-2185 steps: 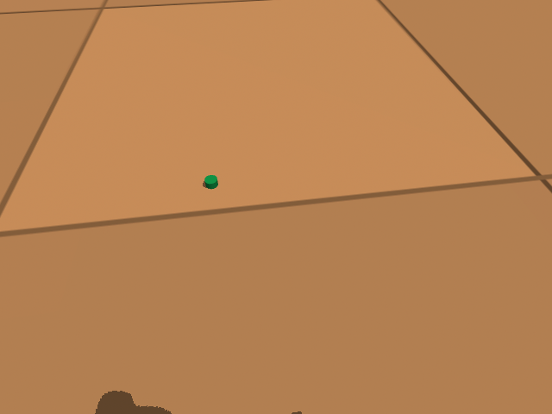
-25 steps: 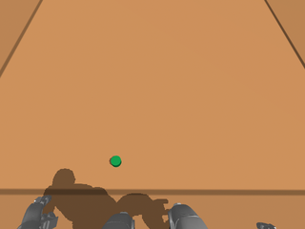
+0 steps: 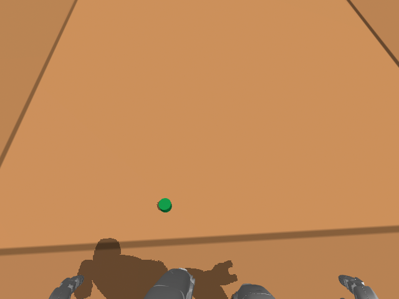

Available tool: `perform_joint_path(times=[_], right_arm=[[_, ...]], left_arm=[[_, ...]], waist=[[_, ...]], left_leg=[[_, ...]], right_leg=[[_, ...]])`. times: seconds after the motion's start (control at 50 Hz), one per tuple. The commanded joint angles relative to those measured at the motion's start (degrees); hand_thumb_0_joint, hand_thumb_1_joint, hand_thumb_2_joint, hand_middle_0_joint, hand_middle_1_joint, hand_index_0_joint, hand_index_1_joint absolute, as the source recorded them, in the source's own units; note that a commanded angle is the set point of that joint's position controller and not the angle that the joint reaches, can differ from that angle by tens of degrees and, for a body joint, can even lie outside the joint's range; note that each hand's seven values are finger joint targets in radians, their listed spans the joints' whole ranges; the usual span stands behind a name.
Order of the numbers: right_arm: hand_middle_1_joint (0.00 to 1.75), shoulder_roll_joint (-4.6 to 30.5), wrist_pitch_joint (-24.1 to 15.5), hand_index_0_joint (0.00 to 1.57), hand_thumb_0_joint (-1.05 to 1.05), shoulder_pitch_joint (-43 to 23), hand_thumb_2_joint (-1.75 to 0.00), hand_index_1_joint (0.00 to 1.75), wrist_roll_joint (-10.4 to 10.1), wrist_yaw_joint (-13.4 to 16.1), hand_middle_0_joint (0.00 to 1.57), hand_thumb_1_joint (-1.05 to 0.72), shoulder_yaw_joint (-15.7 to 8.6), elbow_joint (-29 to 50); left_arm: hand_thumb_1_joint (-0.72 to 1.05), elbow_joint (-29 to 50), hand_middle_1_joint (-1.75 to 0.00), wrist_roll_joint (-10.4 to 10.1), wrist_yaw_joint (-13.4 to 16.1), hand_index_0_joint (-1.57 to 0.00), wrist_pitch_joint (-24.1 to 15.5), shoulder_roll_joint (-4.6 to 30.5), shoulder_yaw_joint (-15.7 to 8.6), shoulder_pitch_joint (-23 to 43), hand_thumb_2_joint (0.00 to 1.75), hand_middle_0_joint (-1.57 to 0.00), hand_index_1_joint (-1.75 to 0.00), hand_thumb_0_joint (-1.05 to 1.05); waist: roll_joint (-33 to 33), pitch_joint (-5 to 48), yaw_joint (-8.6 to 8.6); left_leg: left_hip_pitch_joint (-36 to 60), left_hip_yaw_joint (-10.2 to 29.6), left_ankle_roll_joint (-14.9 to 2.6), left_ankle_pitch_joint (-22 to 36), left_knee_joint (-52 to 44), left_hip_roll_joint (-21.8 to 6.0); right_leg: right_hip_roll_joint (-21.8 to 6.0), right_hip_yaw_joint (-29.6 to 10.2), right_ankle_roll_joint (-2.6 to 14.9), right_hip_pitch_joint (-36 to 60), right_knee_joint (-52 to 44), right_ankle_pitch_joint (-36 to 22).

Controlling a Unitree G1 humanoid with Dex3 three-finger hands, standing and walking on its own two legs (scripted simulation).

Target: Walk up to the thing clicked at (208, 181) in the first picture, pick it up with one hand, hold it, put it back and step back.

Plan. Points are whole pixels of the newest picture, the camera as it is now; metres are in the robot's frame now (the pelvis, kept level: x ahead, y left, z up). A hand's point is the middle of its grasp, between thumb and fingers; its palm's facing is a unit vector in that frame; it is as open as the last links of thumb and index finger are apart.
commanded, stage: step back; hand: left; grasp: from above
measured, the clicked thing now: (165, 205) +0.57 +0.22 -0.74
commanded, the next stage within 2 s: none
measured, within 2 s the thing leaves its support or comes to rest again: neither
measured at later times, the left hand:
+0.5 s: hand out of the picture -0.06 +0.29 -0.16, palm faces -0.04 -0.92 -0.38, open 7.4 cm
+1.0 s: hand out of the picture -0.17 +0.27 -0.14, palm faces +0.03 -0.92 -0.39, open 7.4 cm
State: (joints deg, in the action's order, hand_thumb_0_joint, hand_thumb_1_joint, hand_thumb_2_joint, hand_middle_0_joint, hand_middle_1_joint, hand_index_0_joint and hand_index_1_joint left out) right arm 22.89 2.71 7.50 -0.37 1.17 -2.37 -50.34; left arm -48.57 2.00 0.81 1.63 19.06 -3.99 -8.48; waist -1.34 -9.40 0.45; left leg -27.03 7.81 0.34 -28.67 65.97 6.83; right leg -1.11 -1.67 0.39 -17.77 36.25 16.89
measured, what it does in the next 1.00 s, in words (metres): walks backwards: left foot, then right foot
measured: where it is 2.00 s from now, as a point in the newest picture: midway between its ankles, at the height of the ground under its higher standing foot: outside the picture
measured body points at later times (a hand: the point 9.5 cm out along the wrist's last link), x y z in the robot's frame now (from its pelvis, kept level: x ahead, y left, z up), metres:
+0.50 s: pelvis -0.14 +0.02 +0.00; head -0.08 +0.04 +0.44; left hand -0.06 +0.34 -0.13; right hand -0.01 -0.29 -0.10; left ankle -0.04 +0.13 -0.73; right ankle -0.19 -0.14 -0.68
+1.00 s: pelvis -0.31 +0.00 -0.01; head -0.25 +0.01 +0.44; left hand -0.17 +0.32 -0.12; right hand -0.23 -0.31 -0.12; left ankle -0.28 +0.12 -0.73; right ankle -0.26 -0.13 -0.69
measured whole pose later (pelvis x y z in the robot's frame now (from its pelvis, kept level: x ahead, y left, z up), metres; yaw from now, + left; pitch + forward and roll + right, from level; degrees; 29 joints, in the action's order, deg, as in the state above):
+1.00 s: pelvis -0.31 +0.00 -0.01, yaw +2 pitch -3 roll +1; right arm 20.4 1.5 11.9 1.6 0.4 -1.9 -50.7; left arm -44.8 1.0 1.3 4.3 22.5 -4.7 -5.1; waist 2.5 -10.7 -0.7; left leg -17.1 1.1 -1.2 -18.1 38.3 2.1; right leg 1.3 -5.2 0.8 -26.9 56.4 29.3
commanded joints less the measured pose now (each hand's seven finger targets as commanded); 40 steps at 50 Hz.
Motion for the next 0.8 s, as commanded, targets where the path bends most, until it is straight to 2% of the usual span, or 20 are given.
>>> perform_joint_path(times=[0.0,0.06,0.1,0.12,0.14,0.16,0.2,0.22,0.32,0.36,0.42,0.5,0.54,0.56,0.58,0.6,0.64,0.66,0.7,0.78], right_arm=[[0.30,9.30,-1.49,0.20,0.00,1.34,-0.90,0.30,0.47,0.57,0.20,-0.90,-2.56,4.55],[0.30,8.85,-2.04,0.20,0.00,4.36,-0.90,0.30,1.14,0.22,0.20,-0.90,-2.93,3.75],[0.30,9.28,-2.80,0.20,0.00,6.76,-0.90,0.30,2.12,0.02,0.20,-0.90,-3.84,2.78],[0.30,13.71,-3.13,0.20,0.00,5.70,-0.90,0.30,3.33,0.07,0.20,-0.90,-5.07,3.77],[0.30,20.07,-2.93,0.20,0.00,2.46,-0.90,0.30,2.53,-0.64,0.20,-0.90,-5.81,4.97],[0.30,20.15,-3.14,0.20,0.00,3.85,-0.90,0.30,2.50,-0.59,0.20,-0.90,-6.05,4.81],[0.30,14.61,-3.15,0.20,0.00,-2.36,-0.90,0.30,2.39,0.06,0.20,-0.90,-4.17,5.37],[0.30,13.20,-3.14,0.20,0.00,-3.47,-0.90,0.30,2.51,0.33,0.20,-0.90,-3.93,5.89],[0.30,11.64,-3.25,0.20,0.00,0.56,-0.90,0.30,1.87,0.81,0.20,-0.90,-4.16,6.51],[0.30,11.78,-3.19,0.20,0.00,2.26,-0.90,0.30,1.73,0.85,0.20,-0.90,-4.29,6.48],[0.30,13.44,-2.69,0.20,0.00,0.83,-0.90,0.30,1.99,0.58,0.20,-0.90,-4.60,7.85],[0.30,15.52,-1.53,0.20,0.00,-2.05,-0.90,0.30,2.20,0.30,0.20,-0.90,-5.08,8.95],[0.30,14.22,-0.87,0.20,0.00,-2.71,-0.90,0.30,1.57,0.09,0.20,-0.90,-4.80,9.07],[0.30,11.13,-0.72,0.20,0.00,-1.22,-0.90,0.30,1.24,-0.04,0.20,-0.90,-4.04,9.31],[0.30,8.73,-0.96,0.20,0.00,-5.74,-0.90,0.30,0.66,0.63,0.20,-0.90,-3.75,10.70],[0.30,11.37,-0.73,0.20,0.00,-5.51,-0.90,0.30,1.20,1.28,0.20,-0.90,-4.85,10.42],[0.30,11.06,-1.19,0.20,0.00,1.21,-0.90,0.30,0.44,0.86,0.20,-0.90,-4.35,6.49],[0.30,10.28,-1.38,0.20,0.00,3.42,-0.90,0.30,0.39,0.92,0.20,-0.90,-3.97,5.62],[0.30,10.28,-1.92,0.20,0.00,4.12,-0.90,0.30,0.74,0.95,0.20,-0.90,-3.56,5.33],[0.30,8.91,-2.27,0.20,0.00,1.92,-0.90,0.30,1.17,0.75,0.20,-0.90,-2.95,6.40]], left_arm=[[0.90,6.71,-0.30,0.16,1.77,-0.20,-1.39,14.95,-4.08,-0.19,0.90,-0.20,-0.30,0.00],[0.90,7.69,-0.30,-0.56,1.64,-0.20,-0.67,16.17,-4.05,1.54,0.90,-0.20,-0.30,0.00],[0.90,8.13,-0.30,-1.25,1.06,-0.20,0.30,15.41,-3.31,1.65,0.90,-0.20,-0.30,0.00],[0.90,8.44,-0.30,-1.59,0.80,-0.20,0.64,12.50,-2.62,-0.57,0.90,-0.20,-0.30,0.00],[0.90,8.86,-0.30,-2.05,1.33,-0.20,0.53,12.83,-3.04,2.43,0.90,-0.20,-0.30,0.00],[0.90,7.96,-0.30,-1.20,2.03,-0.20,0.61,14.97,-4.18,5.13,0.90,-0.20,-0.30,0.00],[0.90,6.34,-0.30,-2.04,1.72,-0.20,0.79,13.54,-3.90,1.35,0.90,-0.20,-0.30,0.00],[0.90,5.21,-0.30,-2.22,1.49,-0.20,0.83,13.19,-3.79,-1.30,0.90,-0.20,-0.30,0.00],[0.90,5.05,-0.30,-1.18,0.77,-0.20,0.45,13.67,-4.22,-4.08,0.90,-0.20,-0.30,0.00],[0.90,5.57,-0.30,-1.12,0.52,-0.20,0.25,13.47,-4.10,-2.87,0.90,-0.20,-0.30,0.00],[0.90,5.20,-0.30,-1.35,0.26,-0.20,0.27,13.11,-3.84,-4.71,0.90,-0.20,-0.30,0.00],[0.90,1.74,-0.30,-1.19,-0.87,-0.20,0.28,13.51,-4.57,-11.38,0.90,-0.20,-0.30,0.00],[0.90,-0.59,-0.30,-0.44,-0.95,-0.20,0.09,13.64,-4.93,-16.05,0.90,-0.20,-0.30,0.00],[0.90,0.39,-0.30,0.67,-0.99,-0.20,-0.17,16.24,-5.66,-14.95,0.90,-0.20,-0.30,0.00],[0.90,3.39,-0.30,0.79,-0.82,-0.20,0.06,23.63,-7.11,-9.97,0.90,-0.20,-0.30,0.00],[0.90,6.10,-0.30,0.89,-0.34,-0.20,-0.17,25.61,-7.13,-4.11,0.90,-0.20,-0.30,0.00],[0.90,7.60,-0.30,0.53,0.31,-0.20,-0.99,18.61,-5.00,4.31,0.90,-0.20,-0.30,0.00],[0.90,7.50,-0.30,0.73,0.44,-0.20,-1.00,17.25,-5.07,5.50,0.90,-0.20,-0.30,0.00],[0.90,8.21,-0.30,0.87,0.49,-0.20,-1.15,16.04,-4.82,2.44,0.90,-0.20,-0.30,0.00],[0.90,7.74,-0.30,0.64,1.44,-0.20,-0.51,15.57,-4.64,-2.60,0.90,-0.20,-0.30,0.00]], waist=[[10.89,11.59,2.17],[13.31,13.70,0.31],[8.82,14.06,-1.09],[-1.26,13.78,-0.21],[-13.73,11.65,-1.62],[-10.30,11.11,-4.12],[-3.68,9.98,0.42],[-5.16,8.85,1.44],[-5.52,11.59,-1.13],[-5.75,11.86,-2.65],[-9.13,12.69,-2.41],[-11.31,13.75,0.04],[-7.81,13.91,2.28],[1.41,10.96,1.60],[18.52,6.83,4.83],[15.93,1.57,3.68],[6.82,2.24,-2.58],[9.14,4.10,-3.59],[10.72,7.20,-0.78],[12.08,9.59,2.84]], left_leg=[[-1.97,-2.47,1.24,-1.68,-11.90,-2.75],[5.43,-5.63,-0.45,3.31,-29.33,-5.81],[14.88,-6.82,-1.31,20.19,-43.87,-5.89],[20.69,8.03,-4.37,26.69,-44.58,-16.06],[14.14,21.35,-13.43,34.80,-46.90,-27.70],[9.71,25.11,-16.67,34.32,-46.88,-29.55],[12.94,11.51,-13.19,36.81,-43.53,-23.26],[12.85,7.93,-11.73,35.80,-42.94,-21.26],[23.23,6.72,-14.73,37.51,-40.63,-21.61],[25.40,5.83,-14.71,36.93,-40.23,-20.95],[22.52,5.72,-15.61,32.40,-40.68,-23.09],[10.22,3.80,-11.35,15.63,-41.49,-20.57],[3.73,1.01,-7.29,7.67,-37.61,-17.03],[-4.49,-1.28,-3.77,0.98,-28.98,-11.59],[-6.32,-4.39,-0.29,-4.05,-11.97,-0.25],[-3.32,2.55,0.88,-5.32,-1.25,-3.49],[-2.19,3.38,0.00,1.53,3.05,-0.06],[-2.07,1.48,0.13,2.97,3.47,0.66],[-1.43,-0.52,0.74,2.22,1.68,0.03],[-2.52,-4.26,0.98,-1.52,-15.00,-3.25]], right_leg=[[-12.62,-10.79,12.63,14.57,-6.80,-30.16],[-12.95,-10.70,10.94,13.85,-3.02,-30.36],[-9.24,-7.55,6.92,6.92,3.25,-23.29],[-2.96,-6.00,3.35,-4.91,10.21,-9.01],[6.94,-2.03,1.17,-9.58,19.58,19.71],[6.98,-9.73,1.31,-7.66,28.76,22.73],[6.82,-12.13,1.86,-11.73,36.07,15.59],[6.85,-11.26,1.73,-12.23,37.54,12.19],[6.31,-9.06,-2.28,-14.07,34.28,10.79],[5.70,-8.32,-2.82,-13.45,28.68,11.12],[3.46,-4.88,-2.60,-7.90,19.69,12.63],[1.56,1.85,0.04,6.15,0.62,6.94],[1.70,2.41,2.30,12.19,-8.46,2.53],[-5.46,-10.87,4.69,11.33,-13.94,11.08],[-19.54,-29.89,13.50,-3.21,-22.88,15.52],[-25.49,-34.78,17.66,-14.39,-26.03,15.61],[-14.34,-14.94,11.82,-9.38,-15.97,-4.81],[-12.09,-10.22,9.93,-6.31,-13.91,-9.43],[-11.08,-8.18,10.16,-0.26,-11.10,-15.93],[-13.48,-9.29,11.19,12.96,-7.10,-26.16]])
